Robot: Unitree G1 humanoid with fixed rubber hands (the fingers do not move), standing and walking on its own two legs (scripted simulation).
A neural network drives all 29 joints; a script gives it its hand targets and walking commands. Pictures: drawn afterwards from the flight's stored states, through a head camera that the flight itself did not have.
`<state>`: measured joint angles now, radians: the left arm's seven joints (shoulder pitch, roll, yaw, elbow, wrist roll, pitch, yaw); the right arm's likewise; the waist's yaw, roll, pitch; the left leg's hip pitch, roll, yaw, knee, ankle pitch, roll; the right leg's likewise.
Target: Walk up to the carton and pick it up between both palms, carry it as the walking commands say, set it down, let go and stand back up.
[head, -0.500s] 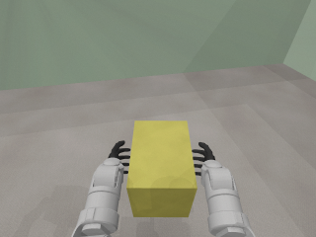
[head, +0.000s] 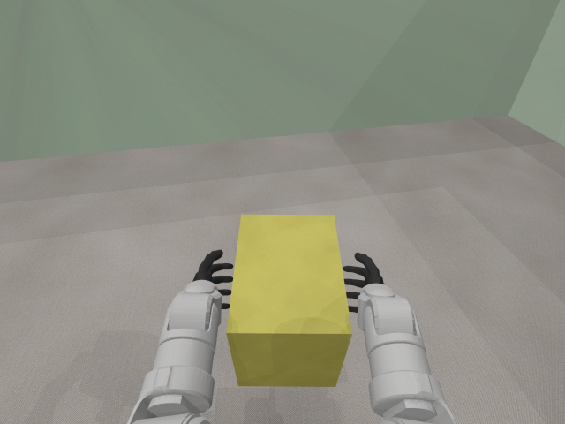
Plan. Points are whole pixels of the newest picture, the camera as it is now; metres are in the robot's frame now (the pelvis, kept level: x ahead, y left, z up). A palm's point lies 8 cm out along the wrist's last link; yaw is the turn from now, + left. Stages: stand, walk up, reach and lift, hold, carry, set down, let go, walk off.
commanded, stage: hold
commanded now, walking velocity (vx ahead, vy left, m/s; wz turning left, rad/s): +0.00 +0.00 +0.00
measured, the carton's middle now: (287, 298) +0.36 +0.00 -0.03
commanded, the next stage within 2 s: carry in 0.64 s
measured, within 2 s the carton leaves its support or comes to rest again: neither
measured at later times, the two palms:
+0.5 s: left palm (201, 292) +0.30 +0.14 +0.05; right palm (371, 299) +0.30 -0.12 +0.05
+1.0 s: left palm (176, 276) +0.31 +0.18 +0.08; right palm (334, 272) +0.34 -0.07 +0.07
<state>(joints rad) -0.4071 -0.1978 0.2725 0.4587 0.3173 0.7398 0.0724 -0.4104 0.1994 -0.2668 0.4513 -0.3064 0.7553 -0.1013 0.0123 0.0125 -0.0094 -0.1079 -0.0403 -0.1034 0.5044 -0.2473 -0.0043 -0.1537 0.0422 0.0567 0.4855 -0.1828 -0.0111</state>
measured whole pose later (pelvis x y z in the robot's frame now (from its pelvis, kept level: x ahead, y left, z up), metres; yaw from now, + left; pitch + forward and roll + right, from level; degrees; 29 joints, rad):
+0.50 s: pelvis +0.01 +0.00 +0.00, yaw +0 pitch -8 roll +0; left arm -0.34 -0.17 0.19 0.39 0.27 0.76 0.07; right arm -0.32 0.17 -0.18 0.37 -0.27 0.79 -0.08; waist 0.01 0.01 -0.02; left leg -0.08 -0.04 -0.10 0.47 -0.25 0.00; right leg -0.13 0.04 0.06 0.44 -0.18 -0.01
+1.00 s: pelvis -0.02 +0.02 -0.02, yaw +6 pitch +5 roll -1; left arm -0.55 -0.24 0.24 0.09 0.17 0.95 0.29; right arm -0.54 0.22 -0.23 0.08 -0.14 0.98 -0.31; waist -0.01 0.04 -0.04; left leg -0.53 -0.12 -0.18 0.71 -0.26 0.02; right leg -0.53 -0.03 -0.03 0.67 -0.25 0.03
